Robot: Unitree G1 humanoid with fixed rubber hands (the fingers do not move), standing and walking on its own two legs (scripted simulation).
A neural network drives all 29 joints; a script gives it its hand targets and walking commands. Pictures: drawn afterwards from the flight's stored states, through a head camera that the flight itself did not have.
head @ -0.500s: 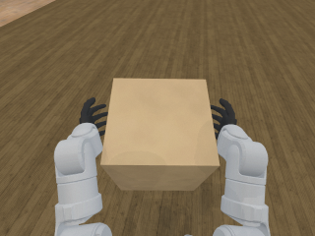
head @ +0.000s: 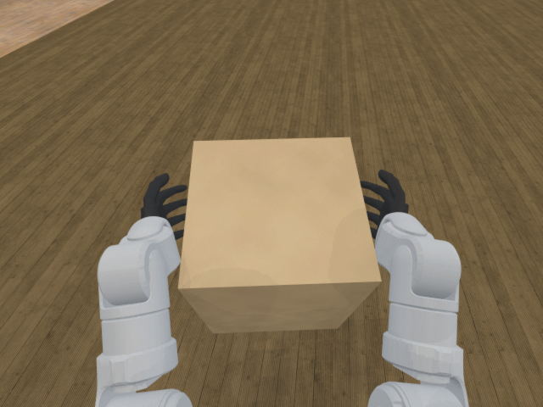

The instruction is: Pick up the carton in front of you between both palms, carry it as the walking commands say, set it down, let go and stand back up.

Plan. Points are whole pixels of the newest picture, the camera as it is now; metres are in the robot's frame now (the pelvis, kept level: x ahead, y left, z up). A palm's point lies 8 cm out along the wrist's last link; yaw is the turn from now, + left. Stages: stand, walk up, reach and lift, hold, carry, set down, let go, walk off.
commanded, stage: carry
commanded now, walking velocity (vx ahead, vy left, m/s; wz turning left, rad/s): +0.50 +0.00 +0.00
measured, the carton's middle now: (274, 245) +0.35 +0.00 +0.09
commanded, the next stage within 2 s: none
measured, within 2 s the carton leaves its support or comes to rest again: neither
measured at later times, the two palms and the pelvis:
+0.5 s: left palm (204, 151) +0.59 +0.12 +0.10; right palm (353, 151) +0.59 -0.18 +0.09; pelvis +0.35 -0.03 +0.01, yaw +1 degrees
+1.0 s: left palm (203, 86) +0.91 +0.16 +0.08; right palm (314, 86) +0.90 -0.14 +0.09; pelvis +0.68 +0.02 +0.00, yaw -1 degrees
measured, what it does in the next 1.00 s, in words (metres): walks ahead: right foot, then left foot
